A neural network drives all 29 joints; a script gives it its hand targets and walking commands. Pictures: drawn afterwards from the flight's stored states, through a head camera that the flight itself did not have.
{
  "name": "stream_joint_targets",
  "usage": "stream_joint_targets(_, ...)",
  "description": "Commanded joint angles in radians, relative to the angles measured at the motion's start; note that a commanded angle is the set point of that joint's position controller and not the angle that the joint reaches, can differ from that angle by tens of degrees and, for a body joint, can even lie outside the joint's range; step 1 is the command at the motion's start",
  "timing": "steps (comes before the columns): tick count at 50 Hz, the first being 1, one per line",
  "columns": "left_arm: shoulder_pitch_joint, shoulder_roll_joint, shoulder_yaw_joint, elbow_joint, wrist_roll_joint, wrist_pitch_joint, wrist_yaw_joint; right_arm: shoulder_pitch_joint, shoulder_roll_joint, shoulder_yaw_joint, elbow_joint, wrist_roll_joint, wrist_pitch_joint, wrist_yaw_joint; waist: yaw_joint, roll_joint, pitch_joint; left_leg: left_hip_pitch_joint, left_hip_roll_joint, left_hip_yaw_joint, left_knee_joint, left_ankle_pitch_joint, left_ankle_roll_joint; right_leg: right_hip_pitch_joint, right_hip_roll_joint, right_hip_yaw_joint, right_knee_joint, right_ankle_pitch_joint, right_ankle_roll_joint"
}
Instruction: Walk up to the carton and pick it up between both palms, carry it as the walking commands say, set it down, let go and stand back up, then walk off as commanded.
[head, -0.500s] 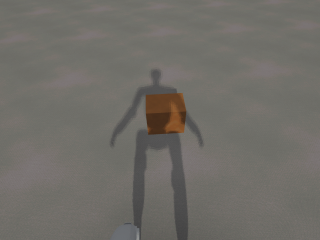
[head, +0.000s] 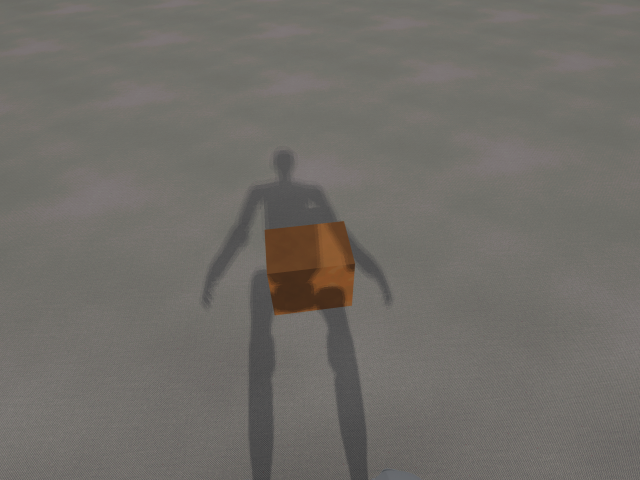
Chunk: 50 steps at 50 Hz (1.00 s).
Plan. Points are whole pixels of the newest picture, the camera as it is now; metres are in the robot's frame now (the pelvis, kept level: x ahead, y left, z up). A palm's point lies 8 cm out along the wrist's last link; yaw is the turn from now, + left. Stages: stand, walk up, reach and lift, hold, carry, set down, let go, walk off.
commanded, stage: walk up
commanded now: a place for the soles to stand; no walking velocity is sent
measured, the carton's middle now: (309, 268) +0.92 +0.02 -0.60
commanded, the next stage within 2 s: none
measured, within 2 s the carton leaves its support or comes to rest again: neither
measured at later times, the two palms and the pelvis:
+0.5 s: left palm (68, 449) +0.22 +0.35 -0.10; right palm (535, 416) +0.22 -0.30 -0.09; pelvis +0.16 +0.03 +0.00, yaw +0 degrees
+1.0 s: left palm (92, 366) +0.34 +0.37 -0.12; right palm (484, 319) +0.38 -0.29 -0.10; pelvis +0.30 +0.04 -0.01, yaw +0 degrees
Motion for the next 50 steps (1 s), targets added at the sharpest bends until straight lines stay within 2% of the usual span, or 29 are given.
stream_joint_targets(1,0.12,0.374,0.09,-0.059,-0.012,-0.021,0.052,-0.148,-0.218,-0.034,-0.114,0.01,-0.053,-0.018,0.102,-0.118,0.021,-0.552,0.024,-0.145,0.213,0.071,-0.004,0.442,-0.383,0.763,-0.565,-0.269,-0.279)
stream_joint_targets(2,0.087,0.36,0.084,-0.072,-0.009,-0.021,0.058,-0.114,-0.23,-0.042,-0.091,0.002,-0.058,-0.018,0.084,-0.088,0.014,-0.511,0.039,-0.149,0.194,0.082,-0.01,0.395,-0.374,0.684,-0.542,-0.217,-0.274)
stream_joint_targets(4,0.044,0.335,0.071,-0.079,-0.007,-0.029,0.055,-0.069,-0.225,-0.049,-0.056,-0.002,-0.057,-0.008,0.055,-0.128,0.008,-0.366,0.052,-0.138,0.119,0.124,-0.015,0.28,-0.341,0.531,-0.526,-0.118,-0.244)
stream_joint_targets(7,0.018,0.351,0.071,-0.076,-0.006,-0.032,0.047,-0.09,-0.218,-0.053,-0.063,0.001,-0.045,0.013,0.046,-0.186,0.061,-0.25,0.054,-0.104,0.0,0.199,-0.021,0.139,-0.308,0.427,-0.562,-0.239,-0.231)
stream_joint_targets(11,-0.04,0.348,0.057,-0.085,-0.007,-0.018,0.036,-0.082,-0.205,-0.063,-0.053,0.002,-0.046,0.029,0.024,-0.192,0.065,-0.005,0.0,0.003,-0.184,0.232,-0.019,0.013,-0.266,0.292,-0.528,-0.271,-0.198)
stream_joint_targets(13,-0.061,0.302,0.033,-0.084,-0.002,-0.006,0.033,0.023,-0.203,-0.075,-0.018,-0.004,-0.052,0.019,-0.044,-0.119,0.037,0.25,-0.072,0.052,-0.267,0.193,-0.004,-0.115,-0.211,0.182,-0.36,-0.181,-0.16)
stream_joint_targets(14,-0.049,0.252,0.013,-0.087,-0.003,-0.003,0.033,0.131,-0.233,-0.089,0.011,-0.005,-0.058,0.004,-0.101,0.013,-0.017,0.428,-0.097,0.006,-0.338,0.095,0.021,-0.186,-0.158,0.119,-0.123,-0.023,-0.117)
stream_joint_targets(15,-0.018,0.178,-0.009,-0.102,-0.016,-0.004,0.031,0.201,-0.328,-0.115,0.0,-0.012,-0.071,-0.012,-0.13,0.269,-0.06,0.544,0.151,-0.473,-0.604,-0.23,0.135,-0.363,-0.024,0.003,0.255,0.061,-0.035)
stream_joint_targets(16,-0.077,0.241,0.006,-0.116,-0.021,-0.002,0.038,0.214,-0.387,-0.124,-0.031,0.001,-0.075,-0.015,-0.142,0.233,-0.082,0.535,0.321,-0.838,-0.788,-0.281,0.266,-0.437,0.033,0.103,0.393,-0.133,-0.009)
stream_joint_targets(17,-0.114,0.306,0.019,-0.108,-0.025,0.005,0.043,0.152,-0.376,-0.118,-0.043,0.019,-0.072,-0.02,-0.109,0.056,-0.035,0.457,0.341,-0.811,-0.779,-0.254,0.276,-0.43,-0.02,0.191,0.434,-0.1,-0.003)
stream_joint_targets(18,-0.079,0.302,0.023,-0.084,-0.022,0.008,0.043,0.093,-0.359,-0.111,-0.057,0.021,-0.068,-0.027,-0.063,0.021,0.011,0.378,0.335,-0.692,-0.738,-0.2,0.272,-0.421,-0.064,0.192,0.412,-0.064,0.006)
stream_joint_targets(21,0.019,0.271,0.035,-0.031,-0.018,0.01,0.026,0.016,-0.294,-0.082,-0.079,0.006,-0.069,-0.03,-0.01,0.118,0.024,0.157,0.259,-0.404,-0.683,-0.026,0.218,-0.192,-0.097,0.136,0.212,-0.058,0.018)
stream_joint_targets(24,0.005,0.247,0.043,-0.033,-0.014,0.016,0.009,-0.003,-0.305,-0.082,-0.092,-0.01,-0.066,-0.019,-0.012,0.167,0.021,0.054,0.245,-0.299,-0.656,-0.036,0.223,-0.055,-0.064,0.068,0.065,-0.127,0.016)
stream_joint_targets(26,0.063,0.251,0.058,-0.017,-0.007,0.006,0.012,-0.065,-0.297,-0.076,-0.11,-0.01,-0.056,-0.013,0.043,0.128,0.002,-0.08,0.22,-0.232,-0.568,-0.084,0.19,0.144,-0.027,0.018,-0.074,-0.032,-0.001)
stream_joint_targets(27,0.162,0.273,0.078,0.019,0.001,-0.002,0.016,-0.089,-0.255,-0.06,-0.122,-0.012,-0.048,-0.012,0.105,0.026,-0.036,-0.228,0.161,-0.152,-0.409,-0.143,0.141,0.352,0.019,0.022,-0.133,-0.055,-0.024)
stream_joint_targets(28,0.257,0.342,0.106,0.04,0.006,-0.008,0.027,-0.126,-0.173,-0.035,-0.142,-0.004,-0.044,-0.01,0.173,-0.238,-0.012,-0.435,0.011,-0.008,-0.086,-0.189,0.063,0.464,-0.088,0.303,-0.347,-0.386,-0.08)
stream_joint_targets(29,0.261,0.428,0.113,0.017,0.008,-0.019,0.038,-0.184,-0.141,-0.016,-0.172,0.011,-0.049,-0.019,0.188,-0.415,0.001,-0.618,-0.097,-0.001,0.184,-0.05,0.016,0.519,-0.338,0.865,-0.613,-0.543,-0.228)
stream_joint_targets(30,0.194,0.412,0.098,-0.018,-0.018,-0.021,0.043,-0.199,-0.203,-0.023,-0.154,0.01,-0.049,-0.032,0.163,-0.226,0.016,-0.619,-0.031,-0.14,0.238,-0.008,0.008,0.521,-0.395,0.89,-0.597,-0.333,-0.287)
stream_joint_targets(32,0.111,0.362,0.083,-0.056,-0.015,-0.018,0.061,-0.104,-0.224,-0.033,-0.1,0.011,-0.063,-0.035,0.098,-0.121,-0.003,-0.536,0.03,-0.139,0.223,0.021,-0.01,0.452,-0.387,0.701,-0.469,-0.003,-0.302)
stream_joint_targets(34,0.061,0.345,0.068,-0.071,-0.011,-0.021,0.064,-0.065,-0.223,-0.042,-0.072,0.003,-0.067,-0.029,0.065,-0.154,-0.015,-0.386,0.044,-0.132,0.154,0.026,-0.011,0.321,-0.363,0.543,-0.426,0.146,-0.271)
stream_joint_targets(39,-0.045,0.352,0.06,-0.089,-0.009,-0.016,0.052,-0.043,-0.199,-0.056,-0.067,0.005,-0.05,0.002,0.014,-0.217,0.013,-0.064,0.006,-0.017,-0.06,0.169,-0.019,0.037,-0.282,0.337,-0.431,-0.079,-0.216)
stream_joint_targets(41,-0.106,0.31,0.038,-0.096,-0.004,0.001,0.042,0.072,-0.195,-0.075,-0.025,0.0,-0.053,0.004,-0.064,-0.132,0.009,0.262,-0.071,0.064,-0.181,0.182,-0.01,-0.203,-0.212,0.201,-0.306,-0.223,-0.167)
stream_joint_targets(42,-0.103,0.259,0.02,-0.092,0.0,0.01,0.042,0.172,-0.217,-0.091,0.009,-0.006,-0.056,-0.009,-0.116,-0.001,-0.022,0.446,-0.117,0.054,-0.231,0.105,0.009,-0.319,-0.159,0.129,-0.103,-0.188,-0.127)
stream_joint_targets(43,-0.094,0.181,-0.006,-0.105,-0.003,0.009,0.041,0.273,-0.287,-0.113,0.015,-0.014,-0.063,-0.026,-0.166,0.228,-0.039,0.519,0.049,-0.278,-0.442,-0.152,0.088,-0.424,-0.062,0.023,0.261,-0.018,-0.06)
stream_joint_targets(44,-0.122,0.198,-0.001,-0.13,-0.013,0.007,0.049,0.259,-0.391,-0.128,-0.034,-0.014,-0.071,-0.036,-0.164,0.281,-0.064,0.491,0.327,-0.864,-0.756,-0.315,0.242,-0.536,0.048,0.1,0.44,-0.181,-0.018)
stream_joint_targets(45,-0.17,0.298,0.02,-0.119,-0.016,0.015,0.056,0.168,-0.386,-0.123,-0.058,0.012,-0.068,-0.039,-0.128,0.054,-0.016,0.398,0.369,-0.9,-0.784,-0.342,0.282,-0.495,-0.011,0.217,0.482,-0.154,-0.006)
stream_joint_targets(46,-0.139,0.306,0.024,-0.097,-0.016,0.018,0.053,0.086,-0.37,-0.113,-0.076,0.014,-0.068,-0.046,-0.069,0.001,0.043,0.33,0.361,-0.794,-0.743,-0.275,0.277,-0.489,-0.058,0.212,0.459,-0.101,0.006)
stream_joint_targets(47,-0.099,0.3,0.029,-0.069,-0.013,0.018,0.051,0.027,-0.341,-0.103,-0.089,0.009,-0.065,-0.053,-0.032,0.019,0.066,0.257,0.334,-0.67,-0.704,-0.199,0.268,-0.437,-0.086,0.188,0.396,-0.086,0.017)
stream_joint_targets(50,0.01,0.255,0.036,-0.006,-0.009,0.027,0.041,-0.026,-0.292,-0.074,-0.082,-0.008,-0.065,-0.052,0.01,0.127,0.02,0.052,0.267,-0.389,-0.608,0.115,0.215,-0.129,-0.072,0.109,0.247,-0.115,0.019)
